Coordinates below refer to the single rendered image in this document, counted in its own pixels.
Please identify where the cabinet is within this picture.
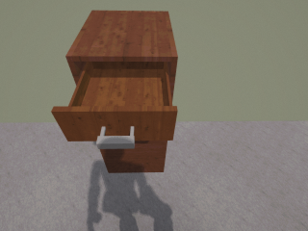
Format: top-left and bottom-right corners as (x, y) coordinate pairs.
(65, 10), (178, 173)

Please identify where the drawer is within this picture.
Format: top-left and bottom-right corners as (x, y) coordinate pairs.
(51, 62), (178, 141)

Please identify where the handle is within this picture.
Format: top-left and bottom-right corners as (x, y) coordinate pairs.
(96, 126), (135, 149)

